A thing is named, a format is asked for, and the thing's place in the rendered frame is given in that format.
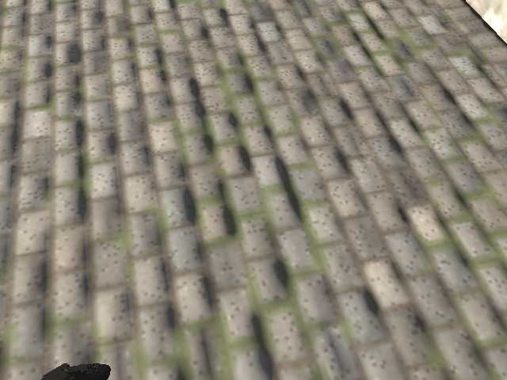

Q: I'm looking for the left robot hand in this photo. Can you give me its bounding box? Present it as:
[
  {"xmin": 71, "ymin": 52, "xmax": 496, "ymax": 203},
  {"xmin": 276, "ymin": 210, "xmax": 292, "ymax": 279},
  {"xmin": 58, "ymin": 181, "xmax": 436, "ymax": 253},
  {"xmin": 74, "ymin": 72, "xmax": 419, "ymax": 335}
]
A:
[{"xmin": 41, "ymin": 363, "xmax": 111, "ymax": 380}]

